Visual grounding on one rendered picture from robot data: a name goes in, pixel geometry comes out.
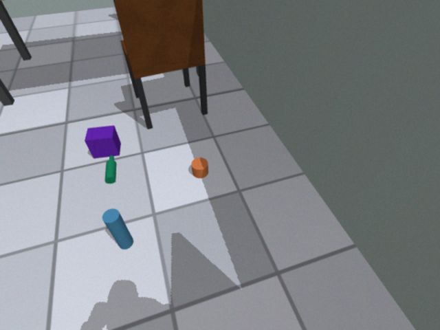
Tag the chair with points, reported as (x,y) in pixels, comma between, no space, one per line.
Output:
(162,36)

